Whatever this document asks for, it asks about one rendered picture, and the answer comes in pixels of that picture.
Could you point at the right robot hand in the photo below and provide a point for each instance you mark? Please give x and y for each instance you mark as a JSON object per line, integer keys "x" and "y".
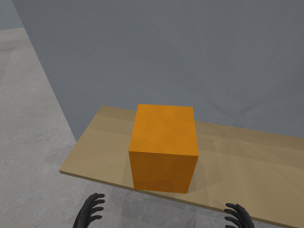
{"x": 243, "y": 219}

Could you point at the carton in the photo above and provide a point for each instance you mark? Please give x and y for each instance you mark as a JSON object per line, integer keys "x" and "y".
{"x": 163, "y": 150}

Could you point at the table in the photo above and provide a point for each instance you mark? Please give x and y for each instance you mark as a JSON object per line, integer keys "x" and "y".
{"x": 263, "y": 172}

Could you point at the left robot hand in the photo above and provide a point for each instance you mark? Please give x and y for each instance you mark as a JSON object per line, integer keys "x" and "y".
{"x": 84, "y": 217}

